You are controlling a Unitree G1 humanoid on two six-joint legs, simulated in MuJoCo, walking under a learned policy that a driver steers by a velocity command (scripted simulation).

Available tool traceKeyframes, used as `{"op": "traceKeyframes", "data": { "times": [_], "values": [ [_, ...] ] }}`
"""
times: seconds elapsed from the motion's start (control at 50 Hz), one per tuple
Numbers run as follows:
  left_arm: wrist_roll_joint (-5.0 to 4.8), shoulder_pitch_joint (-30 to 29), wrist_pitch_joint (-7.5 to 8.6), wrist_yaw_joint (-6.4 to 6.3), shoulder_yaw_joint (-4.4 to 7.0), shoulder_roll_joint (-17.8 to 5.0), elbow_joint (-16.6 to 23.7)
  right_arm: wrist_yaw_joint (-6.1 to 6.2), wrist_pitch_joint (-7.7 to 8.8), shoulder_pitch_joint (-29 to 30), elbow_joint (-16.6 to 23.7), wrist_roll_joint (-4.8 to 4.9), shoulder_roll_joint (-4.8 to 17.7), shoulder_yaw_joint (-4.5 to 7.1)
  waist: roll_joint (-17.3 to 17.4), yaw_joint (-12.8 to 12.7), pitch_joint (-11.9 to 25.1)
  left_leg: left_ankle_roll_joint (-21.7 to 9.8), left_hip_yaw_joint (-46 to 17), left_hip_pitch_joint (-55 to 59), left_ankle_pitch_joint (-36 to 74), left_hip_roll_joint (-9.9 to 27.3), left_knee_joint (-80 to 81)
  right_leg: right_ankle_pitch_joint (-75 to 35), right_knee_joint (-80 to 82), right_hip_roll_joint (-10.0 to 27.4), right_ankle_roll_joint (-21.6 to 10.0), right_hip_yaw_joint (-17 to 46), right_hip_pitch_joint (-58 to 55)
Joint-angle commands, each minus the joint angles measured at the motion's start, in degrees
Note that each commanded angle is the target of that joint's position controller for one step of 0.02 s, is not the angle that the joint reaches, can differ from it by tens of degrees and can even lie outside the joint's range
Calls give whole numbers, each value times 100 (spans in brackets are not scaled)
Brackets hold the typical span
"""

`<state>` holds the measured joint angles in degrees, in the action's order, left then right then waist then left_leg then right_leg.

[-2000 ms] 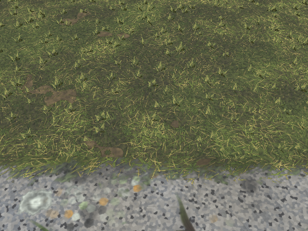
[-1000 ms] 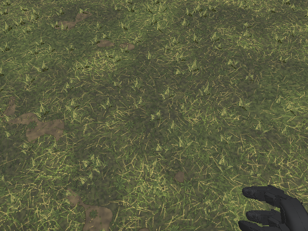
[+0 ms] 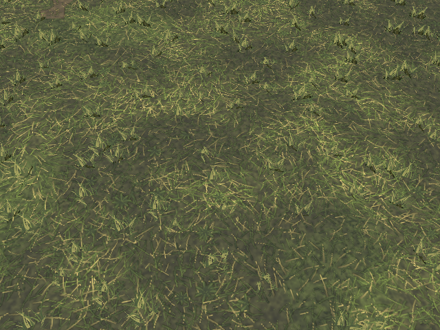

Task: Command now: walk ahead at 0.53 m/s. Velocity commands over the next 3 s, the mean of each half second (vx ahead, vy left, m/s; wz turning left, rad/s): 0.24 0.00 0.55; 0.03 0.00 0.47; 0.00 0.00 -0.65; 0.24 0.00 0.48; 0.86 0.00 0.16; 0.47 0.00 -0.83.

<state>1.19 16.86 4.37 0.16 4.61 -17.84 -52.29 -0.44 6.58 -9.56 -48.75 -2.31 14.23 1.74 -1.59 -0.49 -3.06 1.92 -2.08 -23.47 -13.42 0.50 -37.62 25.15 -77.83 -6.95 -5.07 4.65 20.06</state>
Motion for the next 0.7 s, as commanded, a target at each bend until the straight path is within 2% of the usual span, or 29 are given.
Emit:
{"op": "traceKeyframes", "data": {
  "times": [0.02, 0.04, 0.08, 0.1, 0.12, 0.14, 0.18, 0.2, 0.22, 0.24, 0.26, 0.28, 0.3, 0.32, 0.34, 0.36, 0.4, 0.48, 0.52, 0.56, 0.62, 0.64, 0.66, 0.68, 0.7],
  "values": [
    [212, -96, -68, 75, -120, 177, 651, 17, 35, -1299, -383, 180, 436, 78, 932, 155, 162, -1532, -2139, 1869, 3977, 1416, 1658, 120, 605, 626, 219, 14, 2001],
    [204, -338, -82, 85, -164, 207, 803, 43, 26, -1351, -468, 209, 441, 82, 948, 103, 212, -1462, -1933, 1804, 4424, 1238, 1732, 98, 1164, 687, 300, -115, 1880],
    [66, -632, -52, 121, -295, 336, 1023, 99, -64, -974, -401, 114, 627, 132, 739, -138, 340, -1274, -1286, 976, 4894, 780, 1885, -540, 2865, 561, 438, -399, 814],
    [-30, -677, -55, 124, -345, 351, 1053, 104, -121, -752, -315, 109, 812, 209, 836, -206, 474, -1141, -1045, 611, 4665, 559, 1923, -1197, 3591, 421, 478, -499, 93],
    [-101, -727, -85, 105, -345, 244, 1056, 91, -175, -708, -259, 133, 954, 276, 951, -203, 581, -1043, -1057, 485, 4202, 466, 1944, -1744, 3922, 290, 524, -529, -364],
    [-130, -700, -124, 80, -330, 101, 1060, 74, -218, -684, -196, 187, 1020, 315, 913, -264, 657, -926, -1189, 417, 3584, 467, 1907, -2214, 4202, 285, 531, -429, -738],
    [-74, -525, -158, -17, -276, -129, 975, 69, -291, -685, -102, 294, 1039, 376, 590, -398, 634, -623, -1386, 231, 2477, 357, 1532, -3045, 4763, 434, 506, -244, -1460],
    [13, -452, -136, -76, -237, -309, 954, 73, -307, -793, -65, 311, 982, 400, 412, -393, 617, -497, -1438, 106, 2039, 163, 1136, -3121, 4869, 621, 467, -116, -1764],
    [113, -269, -72, -131, -199, -523, 972, 67, -305, -938, -23, 326, 870, 408, 75, -455, 702, -375, -1259, -82, 1289, -184, 306, -3642, 5033, 1095, 409, 154, -2113],
    [197, 51, -14, -168, -161, -925, 1073, 79, -333, -1383, 130, 382, 497, 350, -954, -342, 1294, -266, -649, -413, -1214, -635, -1294, -5614, 4945, 2607, 216, 1224, -2726],
    [50, 127, -122, -104, -115, -970, 1150, 204, -488, -2399, 86, 469, 378, 340, -1641, -65, 2226, -306, -246, -388, -2742, -738, -2545, -6531, 4983, 3738, -364, 2051, -2819],
    [-88, -318, -201, -101, -129, -694, 1316, 238, -654, -2536, -86, 282, 623, 370, -1164, 79, 2013, -314, -127, -526, -2355, -394, -3118, -5025, 5334, 3452, -518, 2163, -2329],
    [-101, -703, -216, -136, -235, -285, 1431, 184, -754, -2128, -83, 143, 645, 398, -681, 103, 1256, -256, -92, -694, -1913, -232, -3238, -4027, 5613, 2979, -471, 1568, -1707],
    [-29, -1014, -243, -184, -286, -146, 1468, 120, -812, -1890, -16, 135, 634, 432, -614, 235, 892, -156, -49, -725, -1601, -103, -3214, -3748, 5784, 2650, -393, 1078, -1391],
    [1, -1090, -248, -240, -282, -169, 1462, 59, -869, -1726, 74, 126, 674, 462, -742, 278, 710, -83, 12, -747, -1447, -18, -3260, -4107, 5846, 2523, -459, 639, -1212],
    [13, -981, -234, -267, -264, -211, 1408, 18, -920, -1649, 136, 120, 654, 471, -747, 287, 683, -40, 84, -643, -1336, -21, -3355, -4587, 5829, 2464, -526, 353, -1088],
    [1, -831, -189, -281, -244, -188, 1349, -6, -978, -1480, 282, 150, 567, 472, -559, 317, 837, 4, 120, -660, -1205, -30, -3367, -4989, 5779, 2485, -638, 13, -1203],
    [50, -690, -219, -281, -190, -213, 1291, -158, -1128, -737, 742, 155, 431, 407, -672, 189, 741, -11, 232, -811, -869, 190, -2429, -3964, 5930, 2642, -698, -436, -1280],
    [87, -754, -251, -242, -142, -305, 1316, -265, -1183, -465, 946, 197, 418, 360, -764, 159, 719, -75, 348, -341, -666, 253, -1685, -3284, 5957, 2637, -593, -758, -1003],
    [95, -814, -267, -180, -65, -478, 1356, -328, -1211, -272, 1102, 239, 494, 350, -839, 142, 705, -171, 583, 234, -640, 185, -1060, -2810, 5875, 2680, -425, -1036, -714],
    [32, -618, -321, -69, 44, -707, 1353, -346, -1205, -7, 1328, 251, 657, 381, -805, 41, 661, -337, 826, 671, -752, 75, -255, -2275, 5488, 2876, -174, -1212, -730],
    [-9, -632, -366, -40, 80, -764, 1356, -335, -1169, -136, 1326, 227, 675, 395, -627, 172, 669, -417, 866, 1051, -478, -8, 301, -1932, 5109, 2814, 38, -1399, -572],
    [-1, -392, -432, -7, 103, -719, 1284, -281, -1099, -494, 1189, 169, 833, 442, -86, 292, 722, -525, 505, 1654, -129, -38, 910, -1306, 4352, 2572, 364, -1615, -172],
    [1, -80, -529, 58, 49, -425, 1330, -148, -1005, -692, 1179, 120, 1473, 565, 1687, 261, 447, -841, -1412, 2001, 945, 1203, 2000, 731, 2684, 1868, 825, -2121, 940],
    [65, -595, -650, -39, -48, -271, 1820, -84, -965, -758, 1380, 98, 2211, 750, 2103, 402, 342, -1783, -3138, 1742, 2539, 2189, 2006, 1560, 1709, 1010, 1081, -1176, 2068]
  ]
}}
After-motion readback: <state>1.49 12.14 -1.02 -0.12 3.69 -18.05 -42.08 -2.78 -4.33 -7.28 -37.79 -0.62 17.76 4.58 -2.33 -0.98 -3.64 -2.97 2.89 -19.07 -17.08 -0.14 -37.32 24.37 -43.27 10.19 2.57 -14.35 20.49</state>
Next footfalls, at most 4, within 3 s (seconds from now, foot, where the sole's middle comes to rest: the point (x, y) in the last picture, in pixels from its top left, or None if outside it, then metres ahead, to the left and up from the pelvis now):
0.22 right None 0.33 -0.08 -0.76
0.68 left None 0.20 0.12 -0.76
1.16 right None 0.24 -0.07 -0.76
1.66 left None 0.22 0.12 -0.75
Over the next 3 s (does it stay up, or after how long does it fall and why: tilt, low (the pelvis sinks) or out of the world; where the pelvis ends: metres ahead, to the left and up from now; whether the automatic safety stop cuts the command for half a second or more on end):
stays up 0.70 0.40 0.00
